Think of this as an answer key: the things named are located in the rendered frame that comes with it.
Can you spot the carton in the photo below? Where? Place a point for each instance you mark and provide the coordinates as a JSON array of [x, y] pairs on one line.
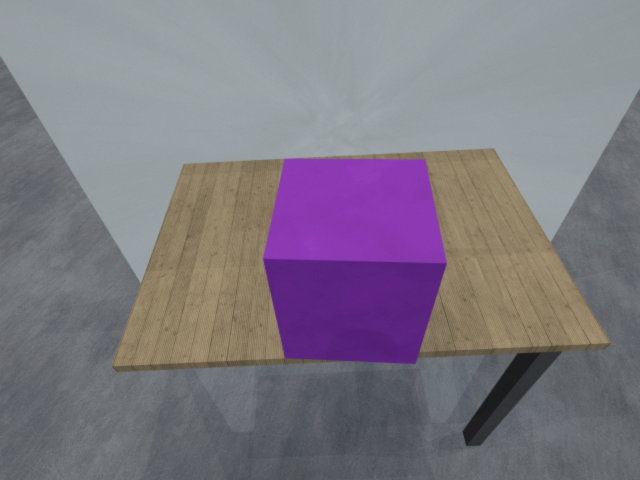
[[354, 259]]

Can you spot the table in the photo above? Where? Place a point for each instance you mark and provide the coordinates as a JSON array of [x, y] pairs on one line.
[[205, 302]]

